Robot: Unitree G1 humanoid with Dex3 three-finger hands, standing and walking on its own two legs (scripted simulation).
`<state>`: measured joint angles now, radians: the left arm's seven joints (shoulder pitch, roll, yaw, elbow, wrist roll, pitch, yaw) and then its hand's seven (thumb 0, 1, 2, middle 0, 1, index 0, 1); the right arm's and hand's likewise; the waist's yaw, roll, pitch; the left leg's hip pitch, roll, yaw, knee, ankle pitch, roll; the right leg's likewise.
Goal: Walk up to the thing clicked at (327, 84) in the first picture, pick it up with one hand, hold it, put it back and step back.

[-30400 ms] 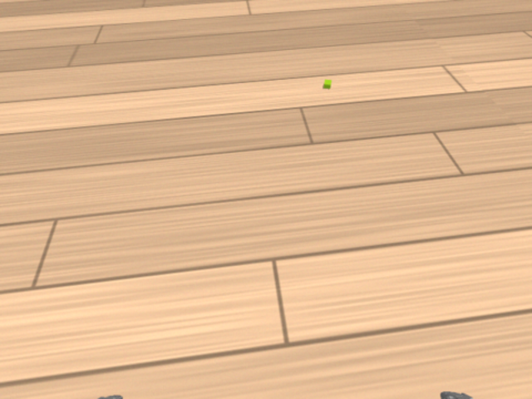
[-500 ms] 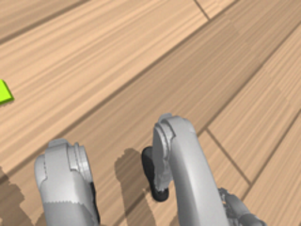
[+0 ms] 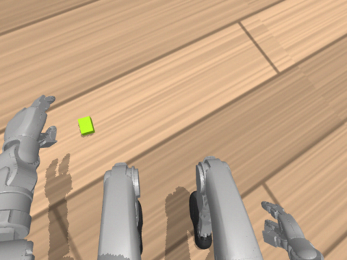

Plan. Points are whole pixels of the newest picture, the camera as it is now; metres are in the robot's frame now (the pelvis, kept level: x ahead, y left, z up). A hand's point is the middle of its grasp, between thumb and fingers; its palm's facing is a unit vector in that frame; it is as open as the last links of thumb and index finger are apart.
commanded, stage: home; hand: left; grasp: from above
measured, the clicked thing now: (86, 125) +0.50 +0.31 -0.43
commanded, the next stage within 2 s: none
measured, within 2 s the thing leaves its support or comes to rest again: neither
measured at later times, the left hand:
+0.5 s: hand (25, 190) +0.26 +0.22 +0.10, palm faces +0.07 -0.94 -0.33, open 7.4 cm
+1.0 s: hand out of the picture +0.22 +0.19 +0.23, palm faces +0.16 -0.97 -0.20, open 7.4 cm
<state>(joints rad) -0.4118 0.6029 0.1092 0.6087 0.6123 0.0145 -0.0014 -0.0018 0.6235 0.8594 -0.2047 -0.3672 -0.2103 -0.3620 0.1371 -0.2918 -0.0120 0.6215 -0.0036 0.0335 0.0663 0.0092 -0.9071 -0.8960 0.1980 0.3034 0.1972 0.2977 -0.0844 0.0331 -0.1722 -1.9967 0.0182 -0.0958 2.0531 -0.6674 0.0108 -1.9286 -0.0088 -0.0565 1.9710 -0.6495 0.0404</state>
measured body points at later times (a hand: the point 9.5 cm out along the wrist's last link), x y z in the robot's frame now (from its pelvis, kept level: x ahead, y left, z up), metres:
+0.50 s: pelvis +0.04 +0.00 +0.19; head +0.13 +0.03 +0.63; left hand +0.25 +0.27 +0.12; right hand +0.23 -0.22 +0.10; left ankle +0.08 +0.12 -0.41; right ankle +0.09 -0.14 -0.41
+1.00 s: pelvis +0.08 +0.00 +0.27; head +0.10 +0.00 +0.72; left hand +0.21 +0.24 +0.24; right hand +0.27 -0.23 +0.21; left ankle +0.08 +0.12 -0.41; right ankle +0.09 -0.14 -0.41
